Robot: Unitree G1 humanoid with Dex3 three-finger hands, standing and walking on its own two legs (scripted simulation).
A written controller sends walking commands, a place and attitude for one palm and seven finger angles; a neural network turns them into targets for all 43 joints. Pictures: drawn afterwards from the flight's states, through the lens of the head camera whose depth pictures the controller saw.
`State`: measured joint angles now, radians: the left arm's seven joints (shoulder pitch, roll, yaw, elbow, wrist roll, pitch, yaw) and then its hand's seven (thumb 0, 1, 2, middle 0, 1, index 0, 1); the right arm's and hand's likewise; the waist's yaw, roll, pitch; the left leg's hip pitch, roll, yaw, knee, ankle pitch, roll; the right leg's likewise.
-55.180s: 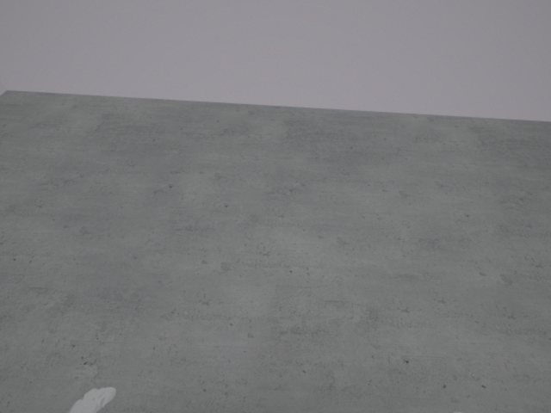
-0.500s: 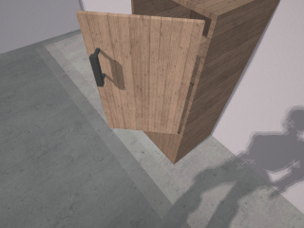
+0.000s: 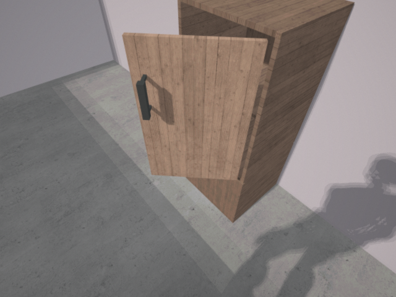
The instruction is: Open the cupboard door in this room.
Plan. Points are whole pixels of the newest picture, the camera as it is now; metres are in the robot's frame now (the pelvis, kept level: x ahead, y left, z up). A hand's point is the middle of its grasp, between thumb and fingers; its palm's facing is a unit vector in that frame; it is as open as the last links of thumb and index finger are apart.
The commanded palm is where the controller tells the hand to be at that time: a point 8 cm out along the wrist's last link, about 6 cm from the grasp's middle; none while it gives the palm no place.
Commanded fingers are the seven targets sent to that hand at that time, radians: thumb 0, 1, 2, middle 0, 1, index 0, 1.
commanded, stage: come to a stop and stand still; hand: left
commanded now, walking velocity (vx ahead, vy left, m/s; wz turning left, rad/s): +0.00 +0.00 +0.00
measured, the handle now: (145, 97) +0.63 +0.21 +0.06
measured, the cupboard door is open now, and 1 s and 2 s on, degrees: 45 45 45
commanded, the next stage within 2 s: look again from close up in 0.98 s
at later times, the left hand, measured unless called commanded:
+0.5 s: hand out of the picture -0.04 +0.14 -0.17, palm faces +0.02 -0.99 -0.16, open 7.4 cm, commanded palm none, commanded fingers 0.00 0.90 0.90 -0.20 -0.30 -0.20 -0.30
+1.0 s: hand out of the picture -0.02 +0.12 -0.17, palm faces +0.03 -0.99 -0.15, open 7.4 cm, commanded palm none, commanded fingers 0.00 0.90 0.90 -0.20 -0.30 -0.20 -0.30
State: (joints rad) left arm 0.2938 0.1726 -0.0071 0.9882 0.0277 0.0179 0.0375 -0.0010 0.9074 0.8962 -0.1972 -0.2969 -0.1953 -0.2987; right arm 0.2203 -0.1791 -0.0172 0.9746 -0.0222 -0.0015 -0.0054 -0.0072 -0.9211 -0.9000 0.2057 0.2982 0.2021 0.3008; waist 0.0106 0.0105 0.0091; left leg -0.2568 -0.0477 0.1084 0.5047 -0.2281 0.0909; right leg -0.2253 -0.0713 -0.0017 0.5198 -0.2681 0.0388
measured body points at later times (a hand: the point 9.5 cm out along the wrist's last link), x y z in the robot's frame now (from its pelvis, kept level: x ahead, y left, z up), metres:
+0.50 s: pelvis -0.01 -0.02 +0.01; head -0.01 -0.02 +0.46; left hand -0.04 +0.19 -0.16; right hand -0.02 -0.24 -0.15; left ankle +0.03 +0.06 -0.73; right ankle +0.01 -0.16 -0.73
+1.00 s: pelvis -0.01 -0.04 +0.01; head +0.00 -0.03 +0.46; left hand -0.02 +0.17 -0.16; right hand -0.01 -0.25 -0.15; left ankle +0.03 +0.06 -0.73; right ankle +0.01 -0.16 -0.73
